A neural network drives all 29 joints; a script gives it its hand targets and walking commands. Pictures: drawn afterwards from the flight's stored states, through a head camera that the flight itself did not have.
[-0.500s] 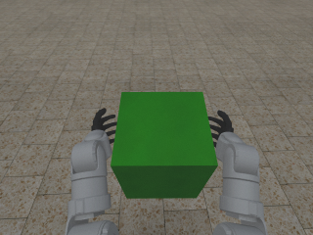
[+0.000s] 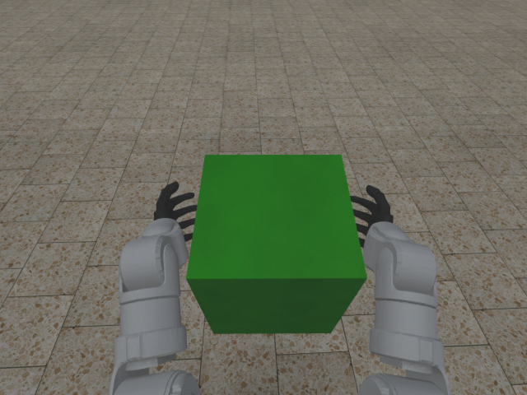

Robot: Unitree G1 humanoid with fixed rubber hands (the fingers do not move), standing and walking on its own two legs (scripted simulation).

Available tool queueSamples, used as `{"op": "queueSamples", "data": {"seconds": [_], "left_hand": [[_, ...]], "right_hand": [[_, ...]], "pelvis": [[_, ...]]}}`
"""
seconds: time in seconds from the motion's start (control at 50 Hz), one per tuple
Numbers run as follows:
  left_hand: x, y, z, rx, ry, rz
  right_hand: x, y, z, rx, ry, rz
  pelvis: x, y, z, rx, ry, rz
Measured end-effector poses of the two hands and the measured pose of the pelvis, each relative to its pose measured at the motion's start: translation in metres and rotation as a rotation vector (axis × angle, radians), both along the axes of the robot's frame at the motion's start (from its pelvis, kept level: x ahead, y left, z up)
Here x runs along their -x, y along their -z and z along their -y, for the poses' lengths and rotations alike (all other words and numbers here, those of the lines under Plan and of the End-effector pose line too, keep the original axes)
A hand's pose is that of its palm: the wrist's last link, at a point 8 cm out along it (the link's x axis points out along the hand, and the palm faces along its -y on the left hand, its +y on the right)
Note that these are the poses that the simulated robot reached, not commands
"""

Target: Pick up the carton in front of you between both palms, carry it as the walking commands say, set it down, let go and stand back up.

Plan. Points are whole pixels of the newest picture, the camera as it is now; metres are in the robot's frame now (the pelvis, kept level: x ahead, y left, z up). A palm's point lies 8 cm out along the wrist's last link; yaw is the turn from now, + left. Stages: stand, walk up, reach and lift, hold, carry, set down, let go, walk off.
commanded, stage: carry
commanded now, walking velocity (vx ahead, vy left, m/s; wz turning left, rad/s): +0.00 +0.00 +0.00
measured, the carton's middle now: (272, 250) +0.33 +0.00 +0.04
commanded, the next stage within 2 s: none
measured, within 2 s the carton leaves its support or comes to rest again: neither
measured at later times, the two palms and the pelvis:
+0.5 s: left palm (168, 230) +0.32 +0.15 +0.11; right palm (377, 234) +0.32 -0.15 +0.11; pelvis +0.00 +0.00 +0.00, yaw +0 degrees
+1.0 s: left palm (214, 190) +0.44 +0.10 +0.08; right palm (381, 191) +0.44 -0.20 +0.07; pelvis +0.12 -0.05 -0.01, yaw -2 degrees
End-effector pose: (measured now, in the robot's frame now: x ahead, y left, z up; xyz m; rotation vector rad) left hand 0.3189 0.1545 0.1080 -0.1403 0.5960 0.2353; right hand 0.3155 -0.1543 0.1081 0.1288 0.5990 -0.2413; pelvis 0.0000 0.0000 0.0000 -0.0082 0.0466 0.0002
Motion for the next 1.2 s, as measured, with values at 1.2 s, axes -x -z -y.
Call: {"op": "queueSamples", "data": {"seconds": [1.2], "left_hand": [[-0.241,0.057,0.025,-0.009,-0.003,0.037]], "right_hand": [[-0.253,0.069,0.027,-0.005,0.011,0.037]], "pelvis": [[-0.243,0.052,0.028,0.029,0.053,-0.033]]}}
